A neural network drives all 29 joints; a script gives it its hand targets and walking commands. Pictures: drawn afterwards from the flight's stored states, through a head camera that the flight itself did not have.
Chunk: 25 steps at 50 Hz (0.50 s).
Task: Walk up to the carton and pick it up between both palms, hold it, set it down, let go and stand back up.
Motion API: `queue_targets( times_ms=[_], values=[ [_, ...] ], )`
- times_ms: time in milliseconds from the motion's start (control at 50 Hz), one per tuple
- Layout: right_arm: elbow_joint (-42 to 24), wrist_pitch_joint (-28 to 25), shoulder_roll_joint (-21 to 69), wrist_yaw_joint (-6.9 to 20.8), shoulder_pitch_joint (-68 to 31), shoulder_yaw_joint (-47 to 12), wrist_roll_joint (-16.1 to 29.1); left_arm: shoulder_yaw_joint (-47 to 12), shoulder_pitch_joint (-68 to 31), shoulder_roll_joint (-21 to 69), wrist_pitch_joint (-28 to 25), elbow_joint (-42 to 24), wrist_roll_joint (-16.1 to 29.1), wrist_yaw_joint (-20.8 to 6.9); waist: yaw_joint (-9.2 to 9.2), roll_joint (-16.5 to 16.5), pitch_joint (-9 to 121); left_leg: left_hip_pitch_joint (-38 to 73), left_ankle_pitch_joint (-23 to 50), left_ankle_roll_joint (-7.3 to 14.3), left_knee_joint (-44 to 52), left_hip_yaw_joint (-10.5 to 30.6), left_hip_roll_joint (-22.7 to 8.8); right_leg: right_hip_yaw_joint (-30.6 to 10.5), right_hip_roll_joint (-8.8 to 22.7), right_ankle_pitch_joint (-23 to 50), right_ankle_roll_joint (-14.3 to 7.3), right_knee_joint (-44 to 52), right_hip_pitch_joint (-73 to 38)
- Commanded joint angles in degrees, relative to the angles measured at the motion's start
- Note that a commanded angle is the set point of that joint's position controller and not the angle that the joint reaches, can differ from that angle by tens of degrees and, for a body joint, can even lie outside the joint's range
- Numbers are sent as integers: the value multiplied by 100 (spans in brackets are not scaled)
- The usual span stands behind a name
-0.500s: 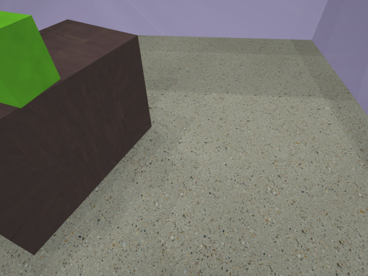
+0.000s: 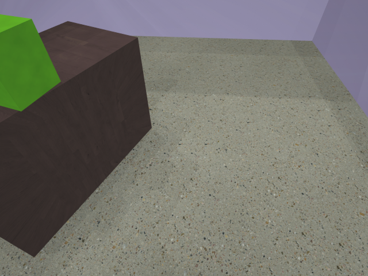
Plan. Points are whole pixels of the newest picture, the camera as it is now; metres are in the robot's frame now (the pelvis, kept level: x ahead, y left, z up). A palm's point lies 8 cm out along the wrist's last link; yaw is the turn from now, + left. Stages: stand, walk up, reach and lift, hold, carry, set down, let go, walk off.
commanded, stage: stand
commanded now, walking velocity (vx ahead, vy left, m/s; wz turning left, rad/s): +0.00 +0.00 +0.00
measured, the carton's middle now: (5, 62) +0.83 +0.66 +0.08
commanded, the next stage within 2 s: walk up in 1.70 s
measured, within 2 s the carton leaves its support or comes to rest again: neither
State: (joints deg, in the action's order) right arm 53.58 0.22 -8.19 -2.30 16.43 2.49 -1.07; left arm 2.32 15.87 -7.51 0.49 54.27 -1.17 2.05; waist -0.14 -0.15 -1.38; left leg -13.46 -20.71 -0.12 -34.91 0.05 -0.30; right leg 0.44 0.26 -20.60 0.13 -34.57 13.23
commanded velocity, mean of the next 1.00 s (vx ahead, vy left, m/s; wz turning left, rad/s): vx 0.00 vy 0.00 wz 0.00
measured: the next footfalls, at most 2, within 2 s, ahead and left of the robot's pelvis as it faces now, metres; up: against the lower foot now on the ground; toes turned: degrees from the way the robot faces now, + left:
none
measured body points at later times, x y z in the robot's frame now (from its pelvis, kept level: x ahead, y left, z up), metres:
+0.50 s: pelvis -0.01 -0.01 +0.01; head +0.00 -0.01 +0.46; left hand -0.02 +0.20 -0.15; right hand -0.02 -0.21 -0.15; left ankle -0.02 +0.12 -0.73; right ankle -0.02 -0.12 -0.73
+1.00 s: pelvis -0.02 -0.02 +0.01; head -0.01 -0.02 +0.46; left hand -0.04 +0.18 -0.15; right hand -0.04 -0.21 -0.16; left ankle -0.02 +0.12 -0.73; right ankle -0.02 -0.12 -0.73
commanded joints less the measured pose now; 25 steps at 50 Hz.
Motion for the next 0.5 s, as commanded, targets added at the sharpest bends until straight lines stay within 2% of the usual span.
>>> queue_targets(
  times_ms=[0, 40, 60, 80, 100, 120, 160, 180, 200, 240, 260, 280, 360, 400, 480],
  values=[
    [-79, -69, -482, -53, 351, 120, 10, 131, 234, -580, -104, -123, 6, 58, 44, -83, -117, 48, 1934, 263, 775, 372, -356, -379, 388, 1947, -289, 762, -51],
    [19, -68, -436, -44, 296, 113, 11, 115, 335, -509, -112, 36, -5, 46, 14, 72, -75, 163, 1920, 246, 832, 379, -351, -382, 390, 1978, -286, 825, -121],
    [68, -68, -502, -47, 290, 117, 10, 103, 336, -512, -104, 81, 5, 48, -13, 45, -137, 111, 1949, 260, 876, 393, -375, -349, 397, 1964, -273, 852, -154],
    [135, -76, -492, -42, 326, 121, 19, 104, 401, -515, -108, 156, 4, 57, 3, 110, -171, 156, 1957, 262, 880, 403, -380, -368, 385, 2019, -273, 884, -182],
    [201, -73, -512, -34, 327, 123, 14, 74, 353, -410, -109, 205, 8, 62, 19, -2, -155, 208, 1943, 248, 887, 359, -363, -390, 407, 2041, -277, 906, -169],
    [264, -67, -401, -47, 408, 97, 23, 100, 364, -519, -108, 233, 3, 62, 49, 139, -268, 114, 1839, 223, 946, 375, -360, -362, 406, 1987, -268, 946, -201],
    [345, -58, -443, -40, 292, 115, 21, 81, 380, -464, -117, 331, 7, 65, 14, 112, -229, 283, 1805, 199, 984, 340, -361, -393, 427, 1942, -276, 1036, -139],
    [420, -47, -410, -48, 289, 93, 16, 80, 430, -440, -122, 381, 10, 78, -20, -2, -354, 205, 1661, 185, 1063, 339, -353, -391, 398, 1751, -257, 1085, -160],
    [445, -48, -412, -42, 340, 103, 31, 66, 364, -419, -114, 412, 17, 73, 40, 95, -356, 159, 1605, 193, 1084, 343, -358, -409, 405, 1752, -262, 1090, -246],
    [588, -57, -335, -51, 364, 72, 20, 71, 324, -412, -113, 472, 29, 80, 18, -23, -405, 121, 1643, 197, 1134, 348, -359, -403, 427, 1685, -264, 1101, -302],
    [630, -55, -339, -58, 372, 77, 30, 63, 456, -393, -116, 543, 25, 72, -16, 108, -306, 291, 1646, 179, 1148, 347, -357, -399, 418, 1712, -266, 1167, -274],
    [672, -76, -327, -66, 375, 65, 34, 72, 470, -449, -117, 589, 31, 67, -16, -4, -349, 274, 1705, 188, 1177, 369, -396, -395, 407, 1703, -263, 1165, -260],
    [797, -55, -326, -52, 374, 64, 30, 14, 433, -289, -129, 724, 18, 86, 33, 121, -297, 428, 1704, 160, 1186, 332, -387, -364, 423, 1777, -248, 1224, -229],
    [886, -53, -262, -52, 364, 45, 31, 42, 484, -403, -129, 776, 31, 95, -1, -99, -409, 348, 1590, 149, 1256, 318, -373, -407, 422, 1622, -246, 1280, -249],
    [1026, -42, -131, -66, 493, 8, 39, 12, 550, -331, -120, 886, 38, 96, 15, -32, -559, 278, 1504, 126, 1285, 331, -414, -389, 406, 1554, -224, 1314, -267]
  ],
)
